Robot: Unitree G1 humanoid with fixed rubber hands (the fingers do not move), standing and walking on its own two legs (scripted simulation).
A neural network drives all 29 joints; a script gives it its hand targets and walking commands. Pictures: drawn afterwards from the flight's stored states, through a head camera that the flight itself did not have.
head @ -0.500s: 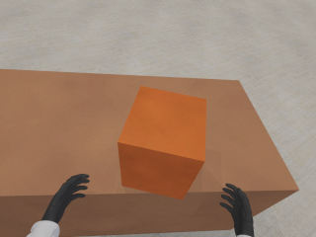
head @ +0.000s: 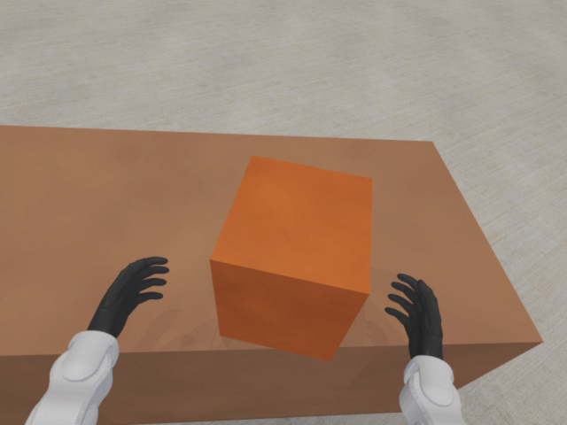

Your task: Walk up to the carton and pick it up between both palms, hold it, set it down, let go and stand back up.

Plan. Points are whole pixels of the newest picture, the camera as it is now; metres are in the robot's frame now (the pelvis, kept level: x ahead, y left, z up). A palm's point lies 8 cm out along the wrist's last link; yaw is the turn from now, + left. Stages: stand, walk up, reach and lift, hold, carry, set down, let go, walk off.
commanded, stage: reach and lift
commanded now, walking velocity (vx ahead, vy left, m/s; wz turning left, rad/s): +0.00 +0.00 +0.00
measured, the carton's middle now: (292, 261) +0.37 -0.02 -0.02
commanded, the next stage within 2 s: none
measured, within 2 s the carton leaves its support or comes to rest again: neither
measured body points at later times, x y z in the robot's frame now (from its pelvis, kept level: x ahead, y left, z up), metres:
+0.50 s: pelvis -0.01 +0.00 +0.00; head -0.01 +0.03 +0.45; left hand +0.33 +0.22 +0.10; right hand +0.30 -0.17 +0.09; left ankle +0.00 +0.13 -0.74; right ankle +0.00 -0.11 -0.74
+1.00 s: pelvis -0.01 +0.00 +0.00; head -0.01 +0.03 +0.45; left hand +0.40 +0.21 +0.15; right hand +0.37 -0.17 +0.14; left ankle +0.00 +0.13 -0.74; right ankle +0.00 -0.11 -0.74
